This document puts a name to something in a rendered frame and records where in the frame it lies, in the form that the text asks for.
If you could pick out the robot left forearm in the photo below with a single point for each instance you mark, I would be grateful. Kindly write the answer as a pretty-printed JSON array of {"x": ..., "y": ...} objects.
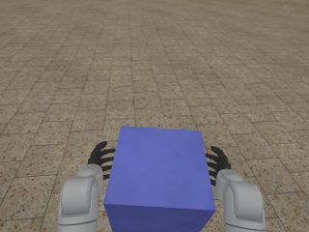
[{"x": 79, "y": 200}]

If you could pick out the carton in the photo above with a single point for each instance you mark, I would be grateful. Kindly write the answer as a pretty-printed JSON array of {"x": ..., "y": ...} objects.
[{"x": 159, "y": 182}]

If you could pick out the robot right hand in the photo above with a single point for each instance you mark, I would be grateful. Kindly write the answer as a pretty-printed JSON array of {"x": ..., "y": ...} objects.
[{"x": 221, "y": 163}]

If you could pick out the robot right forearm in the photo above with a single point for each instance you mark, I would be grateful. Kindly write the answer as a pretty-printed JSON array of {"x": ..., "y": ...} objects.
[{"x": 243, "y": 203}]

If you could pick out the robot left hand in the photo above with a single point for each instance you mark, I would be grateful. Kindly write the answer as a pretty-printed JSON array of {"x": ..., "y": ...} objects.
[{"x": 96, "y": 155}]

